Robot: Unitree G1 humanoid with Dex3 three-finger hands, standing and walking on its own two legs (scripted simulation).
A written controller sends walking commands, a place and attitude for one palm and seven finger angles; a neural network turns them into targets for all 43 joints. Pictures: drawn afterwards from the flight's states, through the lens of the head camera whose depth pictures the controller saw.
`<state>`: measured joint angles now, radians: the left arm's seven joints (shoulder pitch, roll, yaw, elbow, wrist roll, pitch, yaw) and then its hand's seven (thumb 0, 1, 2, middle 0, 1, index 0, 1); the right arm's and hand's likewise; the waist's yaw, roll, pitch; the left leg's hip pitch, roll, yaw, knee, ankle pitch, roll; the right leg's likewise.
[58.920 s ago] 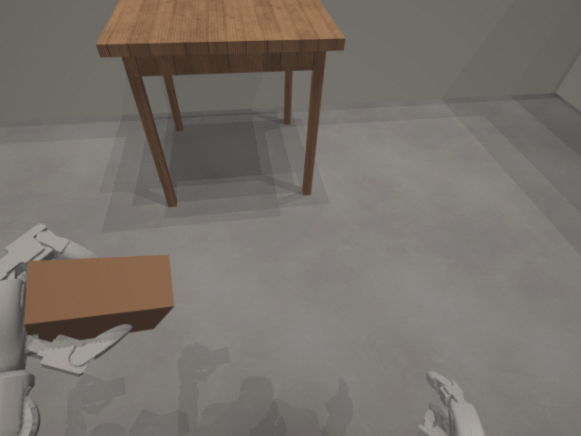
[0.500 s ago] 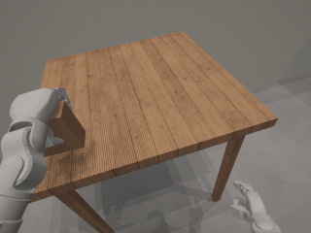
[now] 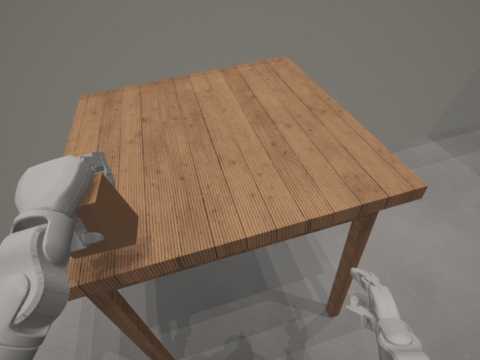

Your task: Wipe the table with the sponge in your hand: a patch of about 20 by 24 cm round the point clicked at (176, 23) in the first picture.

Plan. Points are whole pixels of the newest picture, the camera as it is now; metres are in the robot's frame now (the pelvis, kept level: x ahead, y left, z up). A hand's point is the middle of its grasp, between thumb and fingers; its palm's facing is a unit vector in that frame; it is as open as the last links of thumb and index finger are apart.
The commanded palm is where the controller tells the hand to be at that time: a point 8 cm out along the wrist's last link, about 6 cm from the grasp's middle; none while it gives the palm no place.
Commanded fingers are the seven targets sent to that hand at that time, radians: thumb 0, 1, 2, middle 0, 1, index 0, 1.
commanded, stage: bring the sponge back beside the body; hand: left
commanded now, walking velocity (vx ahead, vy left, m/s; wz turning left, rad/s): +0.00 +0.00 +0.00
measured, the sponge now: (94, 225) +0.25 +0.29 +0.13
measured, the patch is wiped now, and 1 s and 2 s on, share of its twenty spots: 0.95 0.95 0.95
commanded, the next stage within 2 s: step back with the hand held close in 0.94 s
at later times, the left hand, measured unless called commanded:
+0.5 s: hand (69, 230) +0.20 +0.27 +0.18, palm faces +0.23 -0.12 -0.97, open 9.9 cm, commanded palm +0.15 +0.27 +0.25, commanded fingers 0.00 0.10 1.30 -1.20 -1.60 -1.20 -1.60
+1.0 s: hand (72, 236) +0.19 +0.27 +0.18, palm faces +0.25 -0.16 -0.95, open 9.9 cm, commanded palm +0.15 +0.27 +0.25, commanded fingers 0.00 0.10 1.30 -1.20 -1.60 -1.20 -1.60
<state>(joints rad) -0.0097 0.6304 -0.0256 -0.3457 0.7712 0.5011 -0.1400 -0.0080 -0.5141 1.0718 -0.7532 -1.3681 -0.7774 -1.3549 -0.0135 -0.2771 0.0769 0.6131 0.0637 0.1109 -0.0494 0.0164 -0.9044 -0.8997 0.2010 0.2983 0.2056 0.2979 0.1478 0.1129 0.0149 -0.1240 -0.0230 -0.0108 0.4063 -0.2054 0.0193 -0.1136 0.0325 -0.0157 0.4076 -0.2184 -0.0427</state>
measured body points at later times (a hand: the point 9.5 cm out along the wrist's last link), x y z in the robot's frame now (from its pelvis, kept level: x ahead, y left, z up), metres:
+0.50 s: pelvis -0.01 -0.01 +0.00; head -0.04 -0.05 +0.44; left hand +0.18 +0.28 +0.23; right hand +0.25 -0.20 -0.07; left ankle +0.01 +0.11 -0.74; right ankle +0.01 -0.09 -0.74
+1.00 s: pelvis -0.01 -0.01 +0.00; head -0.05 -0.05 +0.44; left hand +0.18 +0.27 +0.23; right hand +0.25 -0.20 -0.06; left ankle +0.01 +0.11 -0.74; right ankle +0.01 -0.09 -0.74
